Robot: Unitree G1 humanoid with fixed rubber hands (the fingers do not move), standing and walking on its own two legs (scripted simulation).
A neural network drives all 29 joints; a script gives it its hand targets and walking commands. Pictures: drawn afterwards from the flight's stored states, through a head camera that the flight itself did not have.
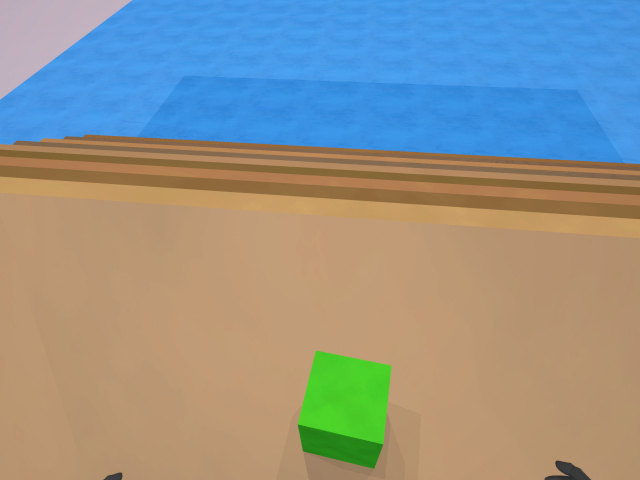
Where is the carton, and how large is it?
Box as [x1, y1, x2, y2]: [298, 351, 391, 468]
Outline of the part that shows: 316,351 298,421 298,428 302,448 304,451 373,468 383,442 391,366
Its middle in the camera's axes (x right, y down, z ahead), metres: +0.08 +0.47 +1.09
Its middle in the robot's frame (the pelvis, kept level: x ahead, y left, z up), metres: +0.43 -0.04 -0.66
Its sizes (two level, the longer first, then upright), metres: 0.210 0.200 0.250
